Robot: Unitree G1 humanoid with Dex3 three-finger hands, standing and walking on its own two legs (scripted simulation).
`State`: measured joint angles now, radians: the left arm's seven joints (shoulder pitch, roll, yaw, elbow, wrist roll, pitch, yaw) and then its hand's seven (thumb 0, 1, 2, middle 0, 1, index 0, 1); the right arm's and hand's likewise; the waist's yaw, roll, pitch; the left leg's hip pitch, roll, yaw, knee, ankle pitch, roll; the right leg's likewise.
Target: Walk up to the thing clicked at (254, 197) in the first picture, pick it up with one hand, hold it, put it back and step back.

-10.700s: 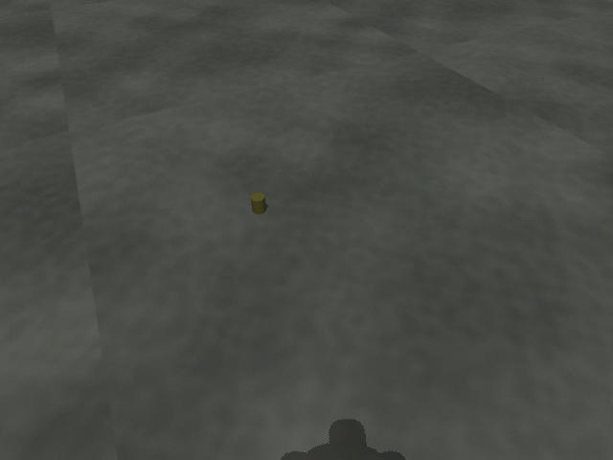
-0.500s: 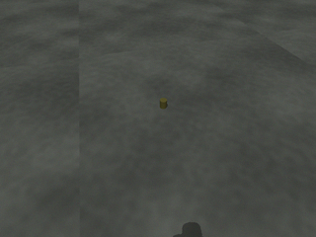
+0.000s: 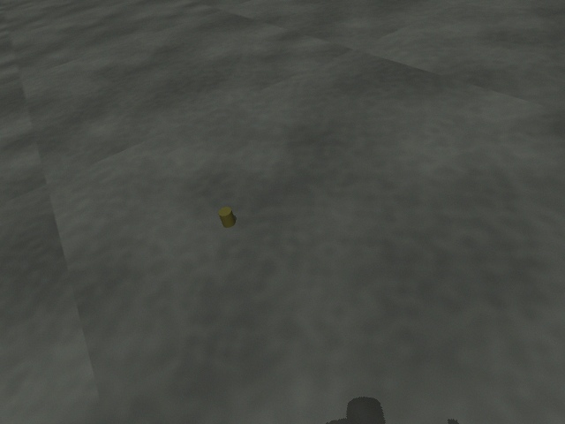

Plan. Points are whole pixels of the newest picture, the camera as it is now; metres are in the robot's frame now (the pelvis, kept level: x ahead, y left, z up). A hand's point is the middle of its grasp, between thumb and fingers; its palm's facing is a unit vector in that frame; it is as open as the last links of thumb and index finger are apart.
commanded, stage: walk up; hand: left
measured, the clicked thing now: (227, 217) +1.29 +0.43 -0.70
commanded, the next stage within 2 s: none
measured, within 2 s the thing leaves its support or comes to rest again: neither
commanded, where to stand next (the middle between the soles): +0.98 +0.75 m, yaw -79 degrees
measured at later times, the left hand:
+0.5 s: hand (114, 288) +0.47 +0.42 -0.12, palm faces -0.39 -0.77 -0.51, open 7.4 cm
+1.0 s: hand (111, 211) +0.72 +0.52 -0.10, palm faces -0.47 -0.63 -0.62, open 7.4 cm
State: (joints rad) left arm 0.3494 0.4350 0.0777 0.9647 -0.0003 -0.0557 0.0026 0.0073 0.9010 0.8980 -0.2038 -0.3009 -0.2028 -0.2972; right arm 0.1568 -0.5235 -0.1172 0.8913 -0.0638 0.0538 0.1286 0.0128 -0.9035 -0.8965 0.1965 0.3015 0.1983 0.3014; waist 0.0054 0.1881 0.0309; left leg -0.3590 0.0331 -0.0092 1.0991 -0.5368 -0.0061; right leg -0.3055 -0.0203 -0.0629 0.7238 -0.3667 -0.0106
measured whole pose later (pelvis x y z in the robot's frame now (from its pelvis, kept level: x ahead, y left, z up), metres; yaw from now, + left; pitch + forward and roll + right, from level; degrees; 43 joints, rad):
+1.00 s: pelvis +0.49 +0.30 -0.01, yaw -35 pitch -2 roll -2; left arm 0.33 0.43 0.05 0.81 0.03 -0.06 0.10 0.01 0.89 0.90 -0.21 -0.30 -0.21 -0.30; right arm 0.19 -0.50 -0.10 0.61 -0.06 0.08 0.12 0.01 -0.90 -0.90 0.20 0.30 0.21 0.30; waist -0.02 0.16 0.09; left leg -0.63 0.15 -0.17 1.10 -0.31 0.00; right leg -0.42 -0.11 0.01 0.78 -0.33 0.03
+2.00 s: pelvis +0.86 +0.68 -0.01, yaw -61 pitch -1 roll -3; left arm 0.28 0.48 0.08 0.85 -0.01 -0.01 0.12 0.01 0.90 0.90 -0.21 -0.30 -0.20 -0.30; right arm 0.29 -0.38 -0.07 0.67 -0.07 0.09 0.04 0.01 -0.90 -0.90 0.20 0.30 0.21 0.30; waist -0.07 0.05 0.15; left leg -0.44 0.03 0.09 0.90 -0.45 0.07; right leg -0.68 0.06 0.04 1.26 -0.46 -0.03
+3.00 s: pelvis +1.00 +0.85 -0.01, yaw -82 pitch -1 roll +0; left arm 0.20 0.44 0.11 0.88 0.02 0.06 -0.10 0.01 0.90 0.90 -0.20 -0.30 -0.20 -0.30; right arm 0.43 -0.51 -0.08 0.88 -0.03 -0.07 -0.06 0.01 -0.89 -0.90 0.21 0.30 0.21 0.30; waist -0.02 -0.07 0.15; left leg -0.16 0.23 0.12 0.75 -0.52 -0.09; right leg -0.45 -0.05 0.03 0.79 -0.36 -0.01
